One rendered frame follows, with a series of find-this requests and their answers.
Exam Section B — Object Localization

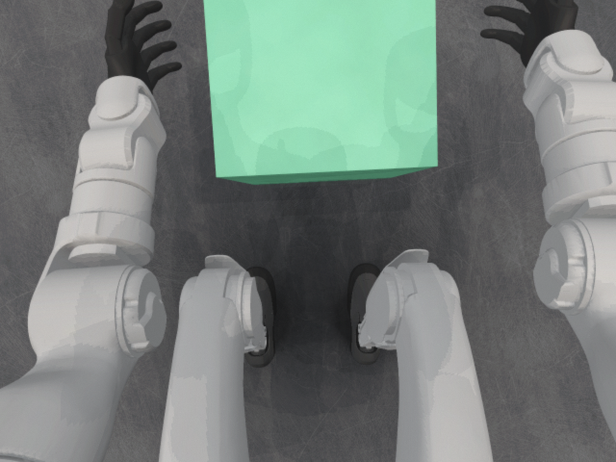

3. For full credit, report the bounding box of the left robot foot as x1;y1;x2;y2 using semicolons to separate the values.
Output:
245;267;277;368

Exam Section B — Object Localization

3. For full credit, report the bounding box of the right robot forearm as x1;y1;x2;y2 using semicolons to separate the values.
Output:
523;30;616;226

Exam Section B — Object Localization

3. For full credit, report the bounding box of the robot foot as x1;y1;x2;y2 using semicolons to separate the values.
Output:
347;263;381;365
245;267;277;368

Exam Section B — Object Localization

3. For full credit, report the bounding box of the left robot upper arm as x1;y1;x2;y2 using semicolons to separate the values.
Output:
0;265;167;462

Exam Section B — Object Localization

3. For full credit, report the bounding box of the left robot hand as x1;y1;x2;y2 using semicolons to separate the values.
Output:
105;0;182;95

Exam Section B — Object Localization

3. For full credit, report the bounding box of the carton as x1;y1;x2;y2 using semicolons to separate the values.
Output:
204;0;438;185

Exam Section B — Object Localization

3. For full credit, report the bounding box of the right robot upper arm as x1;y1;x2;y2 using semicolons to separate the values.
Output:
533;218;616;442

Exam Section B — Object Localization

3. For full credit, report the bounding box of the left robot forearm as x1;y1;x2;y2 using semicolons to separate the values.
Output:
28;76;167;353

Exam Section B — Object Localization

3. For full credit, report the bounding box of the right robot foot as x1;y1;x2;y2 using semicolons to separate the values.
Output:
347;263;381;365

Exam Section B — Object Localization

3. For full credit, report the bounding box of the right robot hand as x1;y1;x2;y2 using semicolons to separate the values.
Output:
480;0;578;67

